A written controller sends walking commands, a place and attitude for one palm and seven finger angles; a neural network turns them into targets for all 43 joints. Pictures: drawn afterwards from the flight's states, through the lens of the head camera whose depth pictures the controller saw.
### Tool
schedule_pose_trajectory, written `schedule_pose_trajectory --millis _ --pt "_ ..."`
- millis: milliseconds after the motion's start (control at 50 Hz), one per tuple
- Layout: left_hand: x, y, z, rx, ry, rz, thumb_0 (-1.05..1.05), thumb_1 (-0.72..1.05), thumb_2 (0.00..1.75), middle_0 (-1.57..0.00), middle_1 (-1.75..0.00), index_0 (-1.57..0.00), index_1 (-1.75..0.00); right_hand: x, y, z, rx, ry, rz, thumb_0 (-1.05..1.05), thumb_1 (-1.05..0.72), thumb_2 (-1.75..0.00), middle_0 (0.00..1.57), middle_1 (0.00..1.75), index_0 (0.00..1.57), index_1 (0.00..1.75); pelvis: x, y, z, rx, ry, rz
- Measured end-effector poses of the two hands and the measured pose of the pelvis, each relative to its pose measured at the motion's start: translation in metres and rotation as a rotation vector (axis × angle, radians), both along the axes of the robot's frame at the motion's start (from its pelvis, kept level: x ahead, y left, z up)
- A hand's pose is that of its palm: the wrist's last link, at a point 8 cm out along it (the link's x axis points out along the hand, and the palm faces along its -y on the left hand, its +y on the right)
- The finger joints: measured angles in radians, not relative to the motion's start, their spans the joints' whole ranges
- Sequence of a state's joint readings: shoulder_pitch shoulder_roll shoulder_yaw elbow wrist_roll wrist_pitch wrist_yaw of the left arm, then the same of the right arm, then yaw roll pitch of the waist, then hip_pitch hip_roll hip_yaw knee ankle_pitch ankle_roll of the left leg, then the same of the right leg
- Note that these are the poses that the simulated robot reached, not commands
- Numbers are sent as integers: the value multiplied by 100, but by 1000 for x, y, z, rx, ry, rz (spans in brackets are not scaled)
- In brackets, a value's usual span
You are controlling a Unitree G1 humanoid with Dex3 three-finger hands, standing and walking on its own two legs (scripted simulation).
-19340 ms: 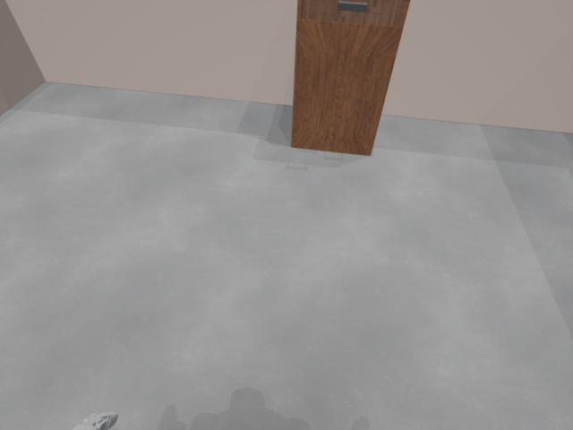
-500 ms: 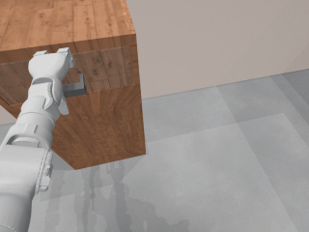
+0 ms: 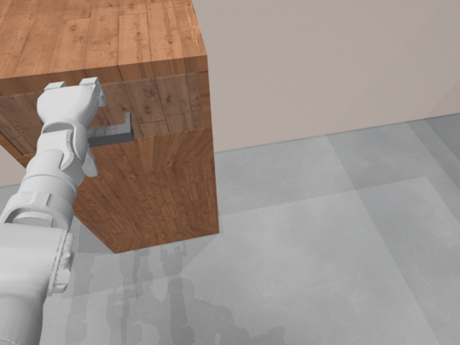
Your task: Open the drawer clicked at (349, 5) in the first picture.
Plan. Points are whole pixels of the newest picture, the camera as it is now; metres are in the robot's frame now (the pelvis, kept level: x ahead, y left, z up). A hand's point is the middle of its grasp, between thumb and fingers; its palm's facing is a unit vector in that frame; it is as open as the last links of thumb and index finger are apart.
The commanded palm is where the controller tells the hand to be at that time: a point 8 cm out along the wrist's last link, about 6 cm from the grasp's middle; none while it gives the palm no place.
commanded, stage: move the hooked fingers above the handle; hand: left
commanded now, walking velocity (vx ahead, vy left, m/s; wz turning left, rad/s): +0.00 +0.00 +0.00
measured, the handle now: (103, 128) +0.55 +0.25 +0.03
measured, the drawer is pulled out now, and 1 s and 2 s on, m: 0.00 0.00 0.00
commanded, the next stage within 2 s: none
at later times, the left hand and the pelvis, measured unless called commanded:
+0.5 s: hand (89, 128) +0.50 +0.25 +0.08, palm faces -0.07 -0.01 -1.00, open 13.8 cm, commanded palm +0.48 +0.24 +0.14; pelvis +0.01 +0.00 +0.00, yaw -1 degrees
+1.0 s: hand (98, 131) +0.49 +0.23 +0.08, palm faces -0.08 -0.02 -1.00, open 13.8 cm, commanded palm +0.48 +0.24 +0.14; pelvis +0.01 +0.00 +0.00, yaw +1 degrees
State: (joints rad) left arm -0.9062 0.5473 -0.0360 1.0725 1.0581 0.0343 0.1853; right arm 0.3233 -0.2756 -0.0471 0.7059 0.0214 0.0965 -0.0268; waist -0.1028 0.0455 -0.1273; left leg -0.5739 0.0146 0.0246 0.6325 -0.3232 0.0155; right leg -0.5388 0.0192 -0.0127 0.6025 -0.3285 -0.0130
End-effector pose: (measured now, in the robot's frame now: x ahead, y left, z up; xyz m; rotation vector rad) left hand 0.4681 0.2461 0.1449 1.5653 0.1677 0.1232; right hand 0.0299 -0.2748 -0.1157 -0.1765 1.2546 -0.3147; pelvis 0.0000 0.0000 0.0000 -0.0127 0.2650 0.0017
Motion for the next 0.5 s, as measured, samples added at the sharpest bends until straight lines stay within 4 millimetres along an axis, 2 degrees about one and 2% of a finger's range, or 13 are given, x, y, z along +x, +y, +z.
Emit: schedule_pose_trajectory --millis 160,380,500 --pt "-1 -6 -8 -9 41 -46 0 -49 31 -32 -120 -32 -120 -1 0 0 -9 0 9 1 -90 -90 20 30 20 30 -2 -2 -1 1 4 4" --pt "15 -4 1 2 -30 -23 0 -49 31 -32 -120 -32 -120 -29 5 -6 10 76 -28 1 -90 -90 20 30 20 30 1 -1 -3 -1 35 -6" --pt "13 -4 -8 -9 44 -3 0 -49 31 -32 -120 -32 -120 -36 10 -7 30 102 -47 1 -90 -90 20 30 20 30 5 1 -1 -1 26 -12"
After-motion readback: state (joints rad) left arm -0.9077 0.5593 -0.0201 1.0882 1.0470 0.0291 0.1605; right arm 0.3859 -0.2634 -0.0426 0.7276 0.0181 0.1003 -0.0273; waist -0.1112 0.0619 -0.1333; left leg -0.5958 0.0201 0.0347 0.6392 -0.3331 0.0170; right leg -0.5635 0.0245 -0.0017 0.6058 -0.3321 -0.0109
